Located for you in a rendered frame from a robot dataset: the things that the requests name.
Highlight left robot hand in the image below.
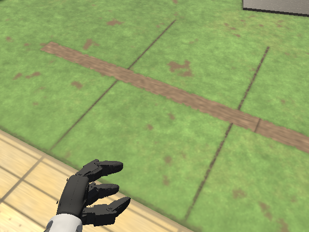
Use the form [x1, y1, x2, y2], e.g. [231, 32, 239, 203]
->
[56, 159, 131, 227]

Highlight robot left forearm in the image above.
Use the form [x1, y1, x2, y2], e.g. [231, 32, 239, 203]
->
[43, 214, 83, 232]

